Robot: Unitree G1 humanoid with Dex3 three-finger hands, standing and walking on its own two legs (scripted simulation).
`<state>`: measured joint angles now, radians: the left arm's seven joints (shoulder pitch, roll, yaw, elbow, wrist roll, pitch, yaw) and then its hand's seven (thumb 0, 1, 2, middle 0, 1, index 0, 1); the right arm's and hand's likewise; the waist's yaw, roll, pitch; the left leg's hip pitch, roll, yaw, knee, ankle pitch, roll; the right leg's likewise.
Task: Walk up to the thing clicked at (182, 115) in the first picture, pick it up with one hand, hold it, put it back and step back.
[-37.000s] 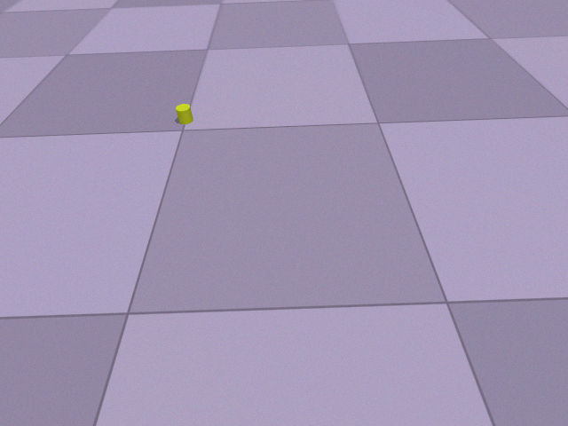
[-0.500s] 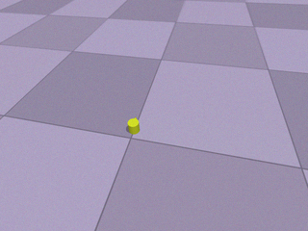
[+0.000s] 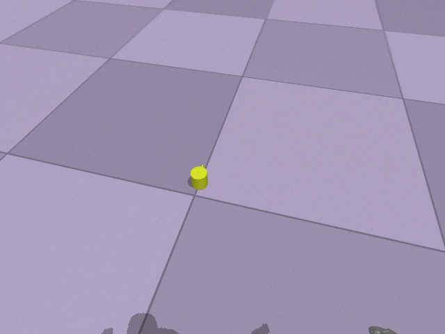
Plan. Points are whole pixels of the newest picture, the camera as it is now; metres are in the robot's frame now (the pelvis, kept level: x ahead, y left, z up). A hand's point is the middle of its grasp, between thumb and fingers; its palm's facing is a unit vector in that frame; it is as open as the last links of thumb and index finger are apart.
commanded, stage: step back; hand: left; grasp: from above
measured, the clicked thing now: (200, 175) +1.02 +0.18 -0.72
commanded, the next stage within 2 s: stand in 0.06 s
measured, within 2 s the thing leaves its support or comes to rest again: neither
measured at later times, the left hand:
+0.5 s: hand out of the picture +0.06 +0.24 -0.14, palm faces -0.02 -0.94 -0.33, open 7.4 cm
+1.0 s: hand out of the picture +0.04 +0.24 -0.14, palm faces -0.03 -0.94 -0.34, open 7.4 cm
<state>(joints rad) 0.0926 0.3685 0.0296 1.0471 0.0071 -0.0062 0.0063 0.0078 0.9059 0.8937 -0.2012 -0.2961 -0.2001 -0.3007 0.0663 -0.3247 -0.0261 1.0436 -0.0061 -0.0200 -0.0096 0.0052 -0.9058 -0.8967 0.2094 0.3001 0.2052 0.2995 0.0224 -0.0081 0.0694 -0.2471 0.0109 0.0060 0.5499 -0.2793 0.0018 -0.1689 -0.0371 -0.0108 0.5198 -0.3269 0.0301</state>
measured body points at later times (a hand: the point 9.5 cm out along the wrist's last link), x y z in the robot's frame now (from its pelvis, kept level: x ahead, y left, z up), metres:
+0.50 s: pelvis -0.02 -0.01 +0.01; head -0.02 -0.01 +0.46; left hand +0.06 +0.29 -0.12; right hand +0.07 -0.31 -0.12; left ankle +0.01 +0.12 -0.73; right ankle -0.03 -0.14 -0.73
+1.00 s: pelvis -0.02 -0.01 +0.01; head -0.01 -0.01 +0.46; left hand +0.04 +0.29 -0.12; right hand +0.05 -0.31 -0.12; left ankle +0.01 +0.12 -0.73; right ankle -0.03 -0.14 -0.73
